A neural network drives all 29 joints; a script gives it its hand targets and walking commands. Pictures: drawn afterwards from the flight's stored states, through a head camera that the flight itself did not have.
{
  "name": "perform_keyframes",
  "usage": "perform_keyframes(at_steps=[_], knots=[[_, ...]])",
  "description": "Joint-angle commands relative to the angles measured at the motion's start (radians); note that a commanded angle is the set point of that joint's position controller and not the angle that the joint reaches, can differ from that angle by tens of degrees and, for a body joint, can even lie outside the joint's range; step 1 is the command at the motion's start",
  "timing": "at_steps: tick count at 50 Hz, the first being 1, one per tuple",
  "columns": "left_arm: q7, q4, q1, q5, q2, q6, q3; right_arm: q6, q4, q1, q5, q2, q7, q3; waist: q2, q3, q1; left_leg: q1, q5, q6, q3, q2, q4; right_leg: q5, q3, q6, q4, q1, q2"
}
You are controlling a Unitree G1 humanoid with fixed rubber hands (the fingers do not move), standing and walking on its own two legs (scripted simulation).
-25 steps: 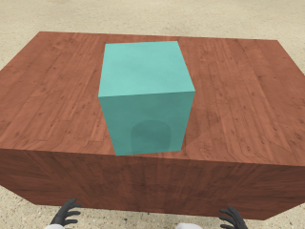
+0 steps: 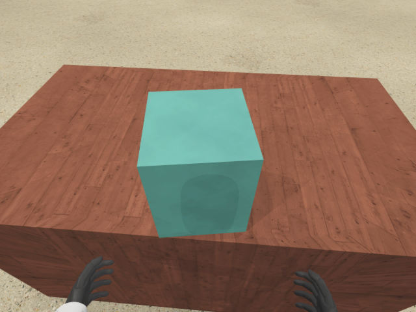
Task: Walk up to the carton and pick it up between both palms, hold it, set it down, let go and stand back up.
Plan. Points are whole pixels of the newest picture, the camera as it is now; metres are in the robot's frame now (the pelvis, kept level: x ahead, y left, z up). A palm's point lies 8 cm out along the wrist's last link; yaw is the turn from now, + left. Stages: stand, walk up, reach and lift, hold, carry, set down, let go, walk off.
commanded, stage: reach and lift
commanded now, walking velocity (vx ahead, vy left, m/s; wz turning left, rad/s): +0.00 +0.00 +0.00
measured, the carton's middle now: (199, 164) +0.41 +0.04 +0.06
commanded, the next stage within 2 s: none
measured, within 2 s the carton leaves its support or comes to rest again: neither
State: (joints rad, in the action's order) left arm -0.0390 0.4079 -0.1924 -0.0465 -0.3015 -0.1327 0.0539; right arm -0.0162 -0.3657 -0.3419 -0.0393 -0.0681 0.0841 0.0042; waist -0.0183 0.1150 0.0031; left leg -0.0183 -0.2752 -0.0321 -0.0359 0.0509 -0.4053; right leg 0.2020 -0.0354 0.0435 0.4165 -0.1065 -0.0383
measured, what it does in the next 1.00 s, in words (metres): stands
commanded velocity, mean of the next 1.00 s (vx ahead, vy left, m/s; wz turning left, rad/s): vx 0.00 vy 0.00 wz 0.00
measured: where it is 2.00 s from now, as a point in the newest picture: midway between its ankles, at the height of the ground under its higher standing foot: outside the picture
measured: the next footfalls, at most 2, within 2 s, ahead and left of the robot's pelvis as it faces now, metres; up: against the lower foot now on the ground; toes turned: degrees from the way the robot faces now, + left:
none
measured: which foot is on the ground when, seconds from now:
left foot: down 0.00-1.00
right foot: down 0.00-1.00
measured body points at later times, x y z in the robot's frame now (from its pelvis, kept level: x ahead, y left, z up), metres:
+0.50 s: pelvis +0.03 +0.04 +0.01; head +0.01 +0.06 +0.45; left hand +0.21 +0.27 -0.01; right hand +0.20 -0.17 -0.01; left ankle -0.03 +0.14 -0.74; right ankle +0.02 -0.09 -0.74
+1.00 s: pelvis +0.00 +0.04 +0.01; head -0.02 +0.05 +0.45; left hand +0.24 +0.27 +0.04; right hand +0.24 -0.16 +0.05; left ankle -0.03 +0.14 -0.74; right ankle +0.02 -0.09 -0.74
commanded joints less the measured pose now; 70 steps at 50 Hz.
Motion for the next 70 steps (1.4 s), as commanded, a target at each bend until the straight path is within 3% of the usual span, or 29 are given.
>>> perform_keyframes(at_steps=[1,8,10,13,18,23,25,26,28,30,31,33,37,38,40,45,46,47,50,52,53,54,55,57,58,59,62,65,70], knots=[[-0.001,-0.209,0.031,-0.033,-0.142,0.067,0.044,-0.058,0.150,-0.048,-0.025,-0.056,0.010,-0.008,0.048,-0.106,-0.012,-0.102,0.198,0.039,-0.049,-0.026,0.102,-0.178,0.096,-0.063,-0.126,0.148,0.079],[0.027,-0.297,-0.051,-0.049,-0.146,0.127,0.038,-0.110,0.238,-0.045,-0.042,-0.106,-0.002,-0.004,0.069,-0.125,0.009,-0.076,0.323,0.015,-0.030,-0.033,0.106,-0.253,0.078,-0.035,-0.133,0.153,0.054],[0.029,-0.282,-0.053,-0.078,-0.137,0.126,0.019,-0.115,0.250,-0.032,-0.051,-0.104,-0.007,0.007,0.041,-0.102,0.006,-0.085,0.359,0.010,-0.024,-0.035,0.108,-0.274,0.065,-0.030,-0.136,0.149,0.046],[0.037,-0.350,-0.087,-0.060,-0.137,0.148,0.031,-0.132,0.247,-0.073,-0.080,-0.126,-0.024,-0.009,0.113,-0.122,0.012,-0.035,0.448,-0.021,-0.018,-0.039,0.098,-0.305,0.060,-0.013,-0.146,0.145,0.035],[0.044,-0.416,-0.138,-0.076,-0.074,0.160,-0.009,-0.136,0.306,-0.083,-0.136,-0.149,-0.043,0.009,0.117,-0.100,0.020,0.011,0.589,-0.047,0.007,-0.035,0.083,-0.361,0.054,0.005,-0.161,0.120,0.019],[0.063,-0.512,-0.149,-0.070,-0.044,0.129,-0.018,-0.118,0.349,-0.089,-0.133,-0.183,-0.054,-0.041,0.127,-0.081,0.009,0.006,0.581,-0.064,0.018,-0.026,0.091,-0.288,0.049,0.027,-0.187,0.105,0.008],[0.070,-0.550,-0.145,-0.065,-0.050,0.127,-0.003,-0.107,0.397,-0.075,-0.161,-0.174,-0.062,-0.033,0.123,-0.051,0.033,-0.014,0.613,-0.056,0.022,-0.025,0.094,-0.292,0.052,0.026,-0.188,0.104,0.003],[0.075,-0.560,-0.147,-0.064,-0.047,0.124,-0.007,-0.105,0.389,-0.084,-0.157,-0.184,-0.065,-0.048,0.135,-0.056,0.027,-0.010,0.582,-0.062,0.026,-0.020,0.104,-0.257,0.052,0.033,-0.191,0.104,0.003],[0.078,-0.548,-0.156,-0.089,-0.027,0.123,-0.022,-0.101,0.436,-0.078,-0.136,-0.194,-0.062,-0.059,0.089,-0.032,0.016,-0.030,0.537,-0.059,0.032,-0.017,0.104,-0.247,0.049,0.035,-0.193,0.092,0.002],[0.087,-0.582,-0.106,-0.097,-0.040,0.135,-0.033,-0.098,0.469,-0.037,-0.146,-0.175,-0.067,-0.066,0.079,-0.065,0.036,-0.055,0.461,-0.045,0.029,-0.016,0.118,-0.208,0.054,0.028,-0.184,0.094,0.007],[0.086,-0.558,-0.111,-0.107,-0.020,0.138,-0.040,-0.094,0.464,-0.049,-0.138,-0.176,-0.067,-0.067,0.066,-0.075,0.025,-0.056,0.465,-0.049,0.030,-0.015,0.116,-0.209,0.051,0.031,-0.179,0.093,0.008],[0.092,-0.583,-0.080,-0.114,-0.030,0.146,-0.031,-0.086,0.495,-0.034,-0.137,-0.190,-0.065,-0.085,0.076,-0.078,0.021,-0.074,0.449,-0.045,0.028,-0.015,0.129,-0.200,0.055,0.027,-0.180,0.109,0.003],[0.099,-0.568,-0.028,-0.109,-0.024,0.155,-0.017,-0.087,0.519,0.017,-0.156,-0.185,-0.065,-0.067,0.079,-0.103,0.054,-0.099,0.432,-0.040,0.038,-0.013,0.122,-0.183,0.074,0.027,-0.164,0.141,0.022],[0.100,-0.561,-0.029,-0.114,-0.026,0.154,-0.017,-0.090,0.523,0.017,-0.151,-0.198,-0.063,-0.071,0.079,-0.110,0.042,-0.098,0.454,-0.043,0.043,-0.008,0.121,-0.194,0.074,0.031,-0.162,0.147,0.020],[0.107,-0.569,0.069,-0.136,-0.007,0.150,-0.041,-0.078,0.517,0.115,-0.160,-0.198,-0.065,-0.093,0.090,-0.108,0.043,-0.120,0.358,-0.042,0.039,-0.004,0.143,-0.127,0.073,0.035,-0.158,0.120,0.021],[0.116,-0.547,0.129,-0.133,-0.004,0.075,-0.012,-0.007,0.494,0.166,-0.175,-0.200,-0.062,-0.085,0.067,-0.114,0.035,-0.180,0.271,-0.023,0.040,0.002,0.173,-0.125,0.079,0.034,-0.142,0.159,0.022],[0.118,-0.582,0.181,-0.135,-0.030,0.058,-0.002,0.008,0.527,0.211,-0.185,-0.215,-0.054,-0.096,0.097,-0.136,0.032,-0.183,0.278,-0.021,0.028,-0.007,0.164,-0.133,0.085,0.028,-0.139,0.158,0.027],[0.110,-0.528,0.149,-0.130,-0.018,0.033,0.004,0.027,0.492,0.193,-0.190,-0.186,-0.050,-0.078,0.061,-0.088,0.028,-0.196,0.276,-0.013,0.027,-0.008,0.161,-0.129,0.089,0.024,-0.148,0.147,0.023],[0.102,-0.530,0.304,-0.142,-0.036,-0.026,0.024,0.084,0.478,0.310,-0.177,-0.182,-0.033,-0.099,0.064,-0.115,0.028,-0.256,0.135,0.010,0.014,-0.009,0.195,-0.057,0.094,0.018,-0.140,0.149,0.038],[0.106,-0.593,0.374,-0.167,-0.057,-0.038,0.026,0.096,0.546,0.378,-0.187,-0.201,-0.030,-0.091,0.079,-0.212,0.044,-0.240,0.165,0.003,0.015,-0.005,0.187,-0.099,0.088,0.020,-0.122,0.160,0.035],[0.104,-0.540,0.283,-0.154,-0.037,-0.048,0.041,0.105,0.505,0.309,-0.186,-0.181,-0.030,-0.075,0.053,-0.212,0.046,-0.219,0.192,0.009,0.009,-0.011,0.177,-0.120,0.087,0.008,-0.115,0.175,0.033],[0.098,-0.581,0.375,-0.160,-0.057,-0.054,0.048,0.115,0.532,0.389,-0.182,-0.193,-0.023,-0.084,0.065,-0.219,0.046,-0.218,0.207,0.000,0.001,-0.013,0.177,-0.125,0.086,0.008,-0.120,0.172,0.032],[0.094,-0.542,0.330,-0.146,-0.046,-0.068,0.069,0.125,0.503,0.367,-0.183,-0.186,-0.019,-0.081,0.065,-0.199,0.039,-0.202,0.237,0.002,0.001,-0.021,0.163,-0.132,0.091,0.007,-0.126,0.184,0.035],[0.077,-0.546,0.441,-0.174,-0.069,-0.094,0.066,0.137,0.537,0.481,-0.168,-0.219,-0.005,-0.096,0.032,-0.250,0.028,-0.225,0.212,0.011,0.005,-0.018,0.163,-0.126,0.088,0.000,-0.121,0.176,0.033],[0.071,-0.512,0.383,-0.173,-0.044,-0.109,0.058,0.145,0.529,0.446,-0.162,-0.196,0.002,-0.082,0.030,-0.216,0.016,-0.212,0.199,0.011,0.010,-0.012,0.167,-0.122,0.081,0.002,-0.113,0.163,0.033],[0.070,-0.524,0.485,-0.182,-0.092,-0.127,0.081,0.165,0.520,0.533,-0.184,-0.204,0.006,-0.080,0.021,-0.227,0.043,-0.229,0.189,0.015,0.005,-0.018,0.166,-0.109,0.091,-0.005,-0.127,0.182,0.034],[0.057,-0.502,0.503,-0.162,-0.091,-0.173,0.115,0.204,0.455,0.534,-0.192,-0.197,0.020,-0.072,0.038,-0.206,0.023,-0.244,0.176,0.025,-0.010,-0.024,0.175,-0.113,0.101,-0.010,-0.130,0.199,0.040],[0.052,-0.522,0.542,-0.175,-0.115,-0.206,0.149,0.222,0.495,0.607,-0.215,-0.205,0.033,-0.063,0.023,-0.280,0.029,-0.231,0.238,0.028,-0.023,-0.034,0.156,-0.172,0.103,-0.023,-0.115,0.230,0.034],[0.045,-0.489,0.699,-0.182,-0.130,-0.251,0.152,0.263,0.436,0.778,-0.230,-0.231,0.040,-0.065,0.074,-0.313,0.029,-0.237,0.188,0.021,-0.025,-0.035,0.153,-0.115,0.088,-0.014,-0.109,0.184,0.033]])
